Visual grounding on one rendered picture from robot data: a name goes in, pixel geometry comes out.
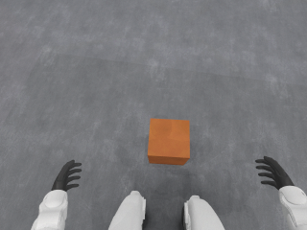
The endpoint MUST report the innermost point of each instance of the carton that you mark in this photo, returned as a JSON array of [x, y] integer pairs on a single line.
[[169, 141]]

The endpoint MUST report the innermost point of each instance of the robot right hand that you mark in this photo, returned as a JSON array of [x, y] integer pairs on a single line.
[[281, 179]]

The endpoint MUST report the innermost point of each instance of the robot left forearm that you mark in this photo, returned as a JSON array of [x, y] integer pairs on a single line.
[[52, 211]]

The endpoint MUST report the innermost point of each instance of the robot right forearm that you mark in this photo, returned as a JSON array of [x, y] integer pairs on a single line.
[[294, 207]]

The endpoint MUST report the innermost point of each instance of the robot left thigh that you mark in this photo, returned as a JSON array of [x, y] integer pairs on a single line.
[[130, 214]]

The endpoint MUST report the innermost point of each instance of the left robot shin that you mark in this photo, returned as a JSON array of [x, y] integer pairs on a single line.
[[136, 193]]

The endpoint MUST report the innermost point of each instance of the robot left hand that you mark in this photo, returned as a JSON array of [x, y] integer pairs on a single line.
[[62, 179]]

